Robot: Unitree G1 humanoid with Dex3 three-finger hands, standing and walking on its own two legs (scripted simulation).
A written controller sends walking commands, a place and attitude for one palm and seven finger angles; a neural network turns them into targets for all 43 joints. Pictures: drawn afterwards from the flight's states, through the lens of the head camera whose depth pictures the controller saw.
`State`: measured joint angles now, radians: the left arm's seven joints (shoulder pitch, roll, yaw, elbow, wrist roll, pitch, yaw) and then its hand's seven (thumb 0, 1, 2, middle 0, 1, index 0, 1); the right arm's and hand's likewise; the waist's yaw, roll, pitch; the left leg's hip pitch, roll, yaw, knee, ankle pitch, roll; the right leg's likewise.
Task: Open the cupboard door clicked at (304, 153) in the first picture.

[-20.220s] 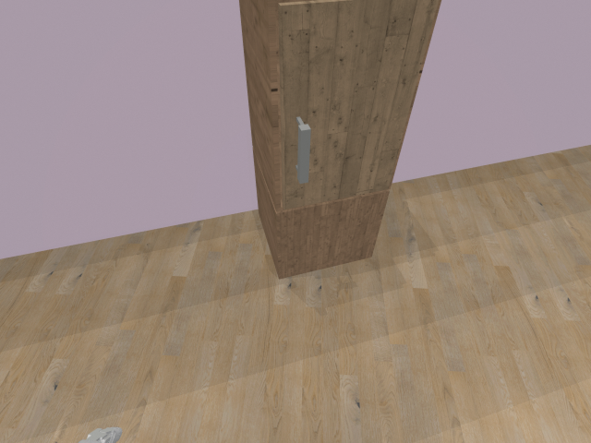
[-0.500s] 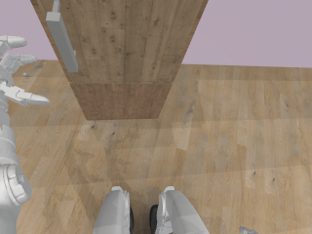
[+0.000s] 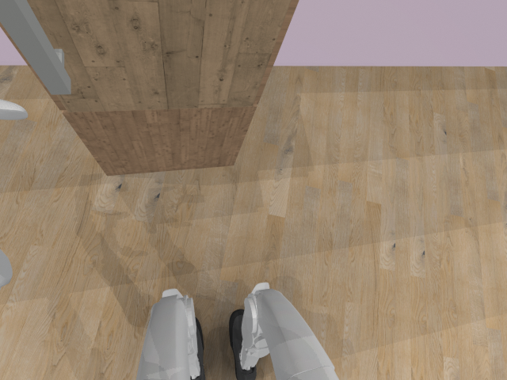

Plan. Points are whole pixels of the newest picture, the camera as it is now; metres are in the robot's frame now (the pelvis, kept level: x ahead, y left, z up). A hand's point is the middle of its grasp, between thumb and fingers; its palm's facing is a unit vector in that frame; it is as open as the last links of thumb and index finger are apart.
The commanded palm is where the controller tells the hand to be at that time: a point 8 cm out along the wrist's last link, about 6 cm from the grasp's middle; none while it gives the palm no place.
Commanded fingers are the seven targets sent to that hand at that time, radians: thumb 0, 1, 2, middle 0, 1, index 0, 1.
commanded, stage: move the hooked fingers beside the handle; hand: left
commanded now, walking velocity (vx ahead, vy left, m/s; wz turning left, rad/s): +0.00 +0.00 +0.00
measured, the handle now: (34, 27) +0.57 +0.25 +0.05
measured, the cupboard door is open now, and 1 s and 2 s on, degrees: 0 0 0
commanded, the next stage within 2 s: slide the fingers in behind the handle in 0.62 s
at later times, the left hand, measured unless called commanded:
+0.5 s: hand out of the picture +0.50 +0.31 +0.05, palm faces +0.12 -0.99 +0.01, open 14.0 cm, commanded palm +0.51 +0.32 +0.05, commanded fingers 0.00 -0.50 0.30 -0.30 -1.20 -0.30 -1.20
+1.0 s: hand out of the picture +0.53 +0.30 +0.04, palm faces +0.13 -0.99 +0.00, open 14.0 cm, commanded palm +0.52 +0.30 +0.05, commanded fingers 0.00 -0.50 0.30 -0.30 -1.20 -0.30 -1.20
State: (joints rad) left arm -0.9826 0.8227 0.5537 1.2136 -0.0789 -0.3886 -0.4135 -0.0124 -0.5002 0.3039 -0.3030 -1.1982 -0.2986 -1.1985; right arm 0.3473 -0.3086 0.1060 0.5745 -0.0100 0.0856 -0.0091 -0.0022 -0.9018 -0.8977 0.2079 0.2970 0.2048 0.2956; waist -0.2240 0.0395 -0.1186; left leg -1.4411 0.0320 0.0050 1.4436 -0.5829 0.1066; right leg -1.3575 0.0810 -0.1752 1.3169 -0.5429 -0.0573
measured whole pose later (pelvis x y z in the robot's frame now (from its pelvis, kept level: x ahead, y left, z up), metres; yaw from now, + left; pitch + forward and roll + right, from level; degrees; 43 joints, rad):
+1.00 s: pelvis +0.00 +0.00 +0.01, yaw +0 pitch +32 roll -9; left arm -0.96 0.74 0.52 1.18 -0.08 -0.41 -0.35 -0.01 -0.50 0.30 -0.30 -1.20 -0.30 -1.20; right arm 0.37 -0.29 0.10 0.59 -0.01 0.09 0.01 0.00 -0.90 -0.90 0.21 0.30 0.21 0.30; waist -0.22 0.04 -0.13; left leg -1.41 0.03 0.00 1.42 -0.58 0.11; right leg -1.33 0.08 -0.17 1.29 -0.54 -0.05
